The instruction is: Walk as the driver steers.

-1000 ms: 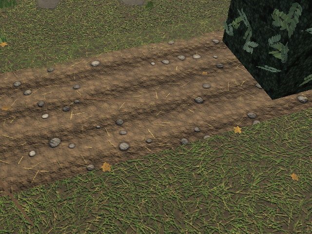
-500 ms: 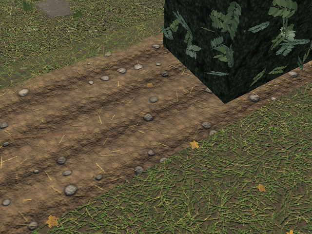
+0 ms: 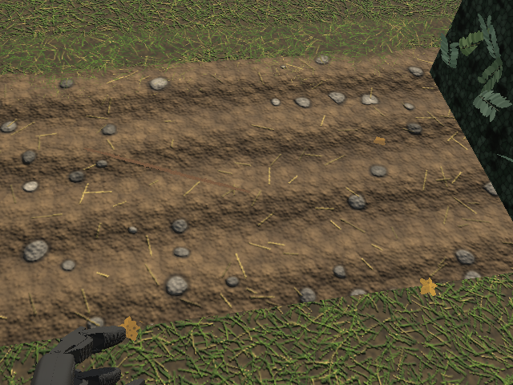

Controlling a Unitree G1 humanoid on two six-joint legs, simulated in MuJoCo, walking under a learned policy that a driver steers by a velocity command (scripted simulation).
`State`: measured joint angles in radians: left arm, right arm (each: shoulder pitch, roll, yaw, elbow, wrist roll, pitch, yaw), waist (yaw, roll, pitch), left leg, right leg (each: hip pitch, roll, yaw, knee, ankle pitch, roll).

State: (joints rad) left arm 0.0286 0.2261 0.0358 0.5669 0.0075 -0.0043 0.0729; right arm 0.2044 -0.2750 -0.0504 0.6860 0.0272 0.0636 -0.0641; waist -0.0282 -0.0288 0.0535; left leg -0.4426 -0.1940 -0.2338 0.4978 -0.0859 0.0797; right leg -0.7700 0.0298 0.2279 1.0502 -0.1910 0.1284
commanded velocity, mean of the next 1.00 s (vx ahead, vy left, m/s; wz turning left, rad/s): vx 0.13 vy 0.00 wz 0.38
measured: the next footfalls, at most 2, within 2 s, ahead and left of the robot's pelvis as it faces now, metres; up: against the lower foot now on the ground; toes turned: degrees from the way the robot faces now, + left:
right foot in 0.18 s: +0.18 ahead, -0.15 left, +0.00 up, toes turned +21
left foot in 0.64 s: +0.05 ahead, +0.07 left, +0.00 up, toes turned +28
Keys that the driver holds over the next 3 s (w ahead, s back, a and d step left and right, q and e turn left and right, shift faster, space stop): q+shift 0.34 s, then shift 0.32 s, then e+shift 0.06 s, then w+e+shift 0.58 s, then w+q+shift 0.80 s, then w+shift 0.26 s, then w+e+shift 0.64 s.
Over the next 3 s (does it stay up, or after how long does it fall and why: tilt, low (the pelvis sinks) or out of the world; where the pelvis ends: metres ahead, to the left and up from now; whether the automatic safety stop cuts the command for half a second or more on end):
stays up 1.94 0.27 -0.04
